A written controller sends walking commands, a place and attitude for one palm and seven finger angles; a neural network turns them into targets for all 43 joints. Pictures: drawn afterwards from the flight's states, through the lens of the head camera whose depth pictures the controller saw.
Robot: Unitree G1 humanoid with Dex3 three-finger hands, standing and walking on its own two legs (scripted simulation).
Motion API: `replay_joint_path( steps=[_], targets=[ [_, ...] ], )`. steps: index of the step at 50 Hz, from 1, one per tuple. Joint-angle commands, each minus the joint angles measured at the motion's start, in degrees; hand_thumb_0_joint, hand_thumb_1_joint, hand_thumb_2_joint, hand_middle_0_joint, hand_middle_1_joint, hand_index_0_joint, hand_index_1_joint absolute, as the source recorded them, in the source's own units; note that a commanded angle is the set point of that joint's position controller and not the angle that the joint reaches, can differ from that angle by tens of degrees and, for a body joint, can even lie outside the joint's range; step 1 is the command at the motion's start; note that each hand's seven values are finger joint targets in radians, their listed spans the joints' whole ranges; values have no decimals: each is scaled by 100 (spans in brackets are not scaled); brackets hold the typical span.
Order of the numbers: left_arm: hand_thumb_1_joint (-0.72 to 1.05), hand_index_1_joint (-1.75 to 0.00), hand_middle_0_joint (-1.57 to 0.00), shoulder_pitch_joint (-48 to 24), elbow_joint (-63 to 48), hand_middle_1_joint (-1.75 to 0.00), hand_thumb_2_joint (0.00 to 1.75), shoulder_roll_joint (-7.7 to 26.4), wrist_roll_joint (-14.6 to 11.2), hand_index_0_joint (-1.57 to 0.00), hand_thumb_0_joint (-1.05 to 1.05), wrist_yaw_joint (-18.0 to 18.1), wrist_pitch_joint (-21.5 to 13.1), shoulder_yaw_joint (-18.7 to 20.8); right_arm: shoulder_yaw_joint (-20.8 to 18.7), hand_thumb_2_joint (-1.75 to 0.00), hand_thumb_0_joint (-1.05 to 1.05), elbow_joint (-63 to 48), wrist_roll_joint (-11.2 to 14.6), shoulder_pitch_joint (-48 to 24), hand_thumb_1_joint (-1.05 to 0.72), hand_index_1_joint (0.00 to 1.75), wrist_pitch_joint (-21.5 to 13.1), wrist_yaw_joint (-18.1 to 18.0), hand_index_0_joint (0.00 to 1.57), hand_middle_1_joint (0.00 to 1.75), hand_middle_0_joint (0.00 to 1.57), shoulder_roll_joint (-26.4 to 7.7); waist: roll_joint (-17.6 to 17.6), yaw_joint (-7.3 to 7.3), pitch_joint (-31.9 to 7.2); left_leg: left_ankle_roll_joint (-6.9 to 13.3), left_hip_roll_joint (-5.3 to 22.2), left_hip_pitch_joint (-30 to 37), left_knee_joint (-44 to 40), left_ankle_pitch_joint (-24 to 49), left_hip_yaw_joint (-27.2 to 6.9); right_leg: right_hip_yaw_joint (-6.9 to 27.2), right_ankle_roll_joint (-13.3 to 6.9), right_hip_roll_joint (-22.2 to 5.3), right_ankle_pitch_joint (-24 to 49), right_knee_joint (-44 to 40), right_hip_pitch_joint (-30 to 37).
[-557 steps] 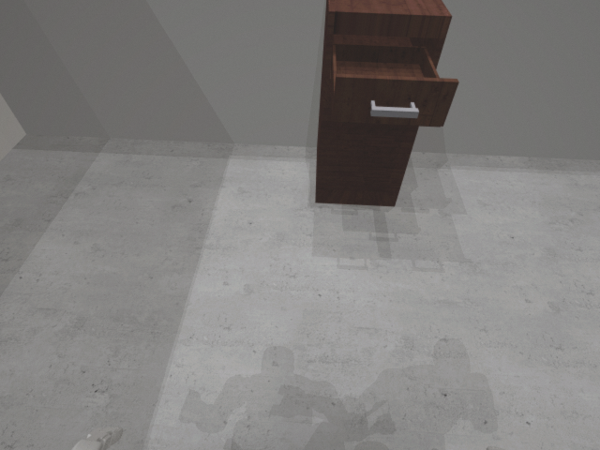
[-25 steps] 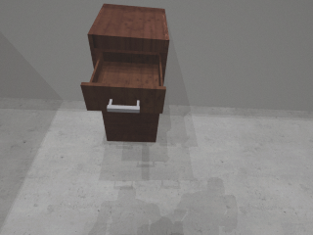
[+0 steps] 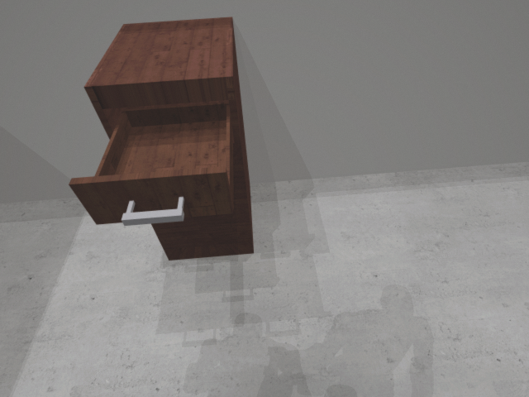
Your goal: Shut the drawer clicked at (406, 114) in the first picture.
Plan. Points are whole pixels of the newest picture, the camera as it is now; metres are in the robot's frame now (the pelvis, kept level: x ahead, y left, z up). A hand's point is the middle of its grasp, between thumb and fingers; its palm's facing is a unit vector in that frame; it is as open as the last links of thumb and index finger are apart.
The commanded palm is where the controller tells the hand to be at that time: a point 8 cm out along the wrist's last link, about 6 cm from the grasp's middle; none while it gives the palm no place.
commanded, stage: take the last steps up to it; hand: left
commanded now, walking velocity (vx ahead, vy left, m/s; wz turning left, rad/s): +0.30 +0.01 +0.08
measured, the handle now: (154, 210) +0.51 +0.27 -0.06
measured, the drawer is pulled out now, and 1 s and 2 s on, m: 0.29 0.29 0.29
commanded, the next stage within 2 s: come to a stop and stand still in 0.50 s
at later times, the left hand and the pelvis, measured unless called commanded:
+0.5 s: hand out of the picture +0.01 +0.15 -0.17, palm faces +0.20 -0.97 -0.10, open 7.3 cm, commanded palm none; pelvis +0.16 +0.04 -0.01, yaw +2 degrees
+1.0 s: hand (179, 325) +0.29 +0.19 -0.16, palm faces +0.01 -0.97 -0.24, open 7.3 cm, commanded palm none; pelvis +0.21 +0.01 +0.00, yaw +1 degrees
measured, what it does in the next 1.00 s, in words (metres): walks ahead: left foot, then right foot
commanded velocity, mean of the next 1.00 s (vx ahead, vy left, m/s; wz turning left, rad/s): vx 0.06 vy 0.01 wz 0.02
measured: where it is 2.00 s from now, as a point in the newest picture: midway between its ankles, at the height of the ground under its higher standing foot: outside the picture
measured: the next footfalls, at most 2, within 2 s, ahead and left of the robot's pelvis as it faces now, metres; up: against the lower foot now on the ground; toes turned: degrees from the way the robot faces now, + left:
left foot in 0.48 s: +0.25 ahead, +0.14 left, +0.00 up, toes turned +10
right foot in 0.88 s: +0.24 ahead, -0.08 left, +0.00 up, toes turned -1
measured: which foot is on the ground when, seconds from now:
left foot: up 0.00-0.46, down 0.48-0.94, up 0.96-1.00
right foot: down 0.00-0.48, up 0.50-0.86, down 0.88-1.00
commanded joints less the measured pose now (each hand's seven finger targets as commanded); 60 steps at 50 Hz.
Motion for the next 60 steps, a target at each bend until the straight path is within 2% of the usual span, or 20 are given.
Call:
replay_joint_path(
  steps=[1, 11, 18, 21, 22, 23, 24, 25, 28, 30, 34, 40, 43, 45, 46, 47, 48, 52, 56, 60],
  targets=[
    [90, -30, -20, 674, 87, -30, 90, 548, 16, -20, 0, 116, -76, 70, -90, -90, 0, -418, -37, -31, -90, 30, -94, 32, 20, 30, 20, -86, -709, 90, 336, -132, 397, -1047, 412, 942, -137, 1356, -222, -1448, -673, -2342, 86],
    [90, -30, -20, 1667, 500, -30, 90, 548, 55, -20, 0, 145, -249, 25, -103, -90, 0, -873, -21, -1314, -90, 30, -119, 125, 20, 30, 20, -168, -572, 345, 512, -343, 468, -1966, -865, 1382, -19, 1145, -536, -1517, 789, -2283, 1204],
    [90, -30, -20, 2084, 779, -30, 90, 574, 103, -20, 0, 179, -166, 10, 24, -90, 0, -1114, 22, -2078, -90, 30, -240, 146, 20, 30, 20, 5, -927, 558, 443, -130, 109, -941, -2397, 957, 419, 821, -478, -1524, 2632, -1594, 1447],
    [90, -30, -20, 1923, 792, -30, 90, 621, 62, -20, 0, 185, -114, 32, 16, -90, 0, -887, 6, -1369, -90, 30, -302, 60, 20, 30, 20, -106, -767, 185, 81, -4, -260, 457, -3257, 1357, 712, 426, -249, -1220, 3351, -574, 1187],
    [90, -30, -20, 1885, 782, -30, 90, 553, 39, -20, 0, 179, -103, 15, -27, -90, 0, -693, -12, -741, -90, 30, -341, 7, 20, 30, 20, -286, -555, -77, -251, 76, -174, 1500, -3603, 1799, 580, 275, -87, -1025, 3138, 330, 757],
    [90, -30, -20, 2032, 703, -30, 90, 339, 12, -20, 0, 161, -84, -22, -145, -90, 0, -540, -54, -53, -90, 30, -394, -46, 20, 30, 20, -833, 350, -274, -809, 428, 944, 2774, -3603, 2777, -667, -39, 198, -503, 1230, 1594, -346],
    [90, -30, -20, 1996, 575, -30, 90, 132, -29, -20, 0, 149, -97, -92, -211, -90, 0, -428, 0, 388, -90, 30, -370, -101, 20, 30, 20, -1224, 1268, -318, -1159, 1089, 2149, 3478, -3937, 4182, -2056, -75, 364, -13, -2040, 3057, -1431],
    [90, -30, -20, 1757, 480, -30, 90, 286, 24, -20, 0, 194, -54, -46, -181, -90, 0, -404, 52, 342, -90, 30, -296, -124, 20, 30, 20, -1184, 641, -284, -1025, 1357, 2304, 3070, -4107, 3961, -1908, 347, 259, -159, -2271, 3666, -1569],
    [90, -30, -20, 1314, 487, -30, 90, 205, 68, -20, 0, 124, 51, 5, -32, -90, 0, -627, 67, -698, -90, 30, -348, -144, 20, 30, 20, -554, 136, 60, 119, 1033, 1784, 1214, -4776, 2421, -1325, 615, 350, -562, -1313, 3744, -1592],
    [90, -30, -20, 1465, 509, -30, 90, -4, 95, -20, 0, 96, 137, 10, 47, -90, 0, -592, 61, -765, -90, 30, -411, -146, 20, 30, 20, -343, 248, 249, 194, 830, 1410, 663, -4951, 2669, -765, 585, 412, -570, -824, 3453, -1197],
    [90, -30, -20, 1619, 506, -30, 90, -70, 49, -20, 0, 174, 329, -7, 100, -90, 0, -749, 49, -1091, -90, 30, -412, -220, 20, 30, 20, -234, 203, 470, -168, 734, 1220, 426, -4689, 4252, -182, 658, 555, -471, -296, 2317, -474],
    [90, -30, -20, 905, 189, -30, 90, 314, 57, -20, 0, 209, 438, 9, -17, -90, 0, -621, 12, -1035, -90, 30, -171, -246, 20, 30, 20, -516, 602, 306, 58, 715, 1262, 723, -4287, 3974, -340, 455, 545, -266, -422, 802, -145],
    [90, -30, -20, 913, 125, -30, 90, 609, 73, -20, 0, 229, 364, 54, -59, -90, 0, -589, 59, -965, -90, 30, -103, -216, 20, 30, 20, -483, 263, 394, 79, 301, 869, 504, -3769, 3145, -231, 650, 460, -330, 1011, -331, 393],
    [90, -30, -20, 708, 49, -30, 90, 975, 90, -20, 0, 246, 282, 77, -38, -90, 0, -609, 111, -715, -90, 30, -50, -167, 20, 30, 20, -197, -652, 191, -126, -130, 186, 367, -3267, 1494, 208, 1528, 15, -1184, 2953, -433, 468],
    [90, -30, -20, 595, 0, -30, 90, 1074, 57, -20, 0, 237, 281, 81, -32, -90, 0, -561, 113, -573, -90, 30, 6, -142, 20, 30, 20, -104, -800, 140, -235, -216, -44, 514, -3046, 805, 310, 1625, -259, -1543, 3204, -619, 341],
    [90, -30, -20, 515, -39, -30, 90, 1164, 45, -20, 0, 247, 258, 119, -42, -90, 0, -534, 101, -504, -90, 30, 95, -155, 20, 30, 20, -76, -1408, 144, -436, -278, -118, 597, -2614, 80, 328, 1881, -507, -1685, 3095, -904, 311],
    [90, -30, -20, 424, -55, -30, 90, 1095, 48, -20, 0, 264, 268, 119, -62, -90, 0, -544, 89, -520, -90, 30, 142, -159, 20, 30, 20, -155, -1542, 185, -443, -284, -113, 535, -2162, -353, 224, 1891, -669, -1733, 3014, -1084, 276],
    [90, -30, -20, 168, -185, -30, 90, 1071, 84, -20, 0, 304, 312, 203, -68, -90, 0, -562, 94, -615, -90, 30, 188, -158, 20, 30, 20, -168, -1046, 288, -375, -278, -152, 72, -1182, -556, -155, 1844, -852, -1762, 2656, -1116, 380],
    [90, -30, -20, 255, -178, -30, 90, 1124, 114, -20, 0, 309, 333, 291, -61, -90, 0, -635, 100, -610, -90, 30, 150, -133, 20, 30, 20, -151, -1089, 400, -576, -318, -191, 42, -1785, -492, -124, 1838, -780, -1668, 2298, -1107, 824],
    [90, -30, -20, 107, -154, -30, 90, 1083, 85, -20, 0, 287, 383, 292, -20, -90, 0, -488, 106, -104, -90, 30, 58, -129, 20, 30, 20, -62, -1169, 205, -726, -263, -329, 1081, -3531, 528, 112, 1647, -380, -1301, 842, -999, 359]
  ],
)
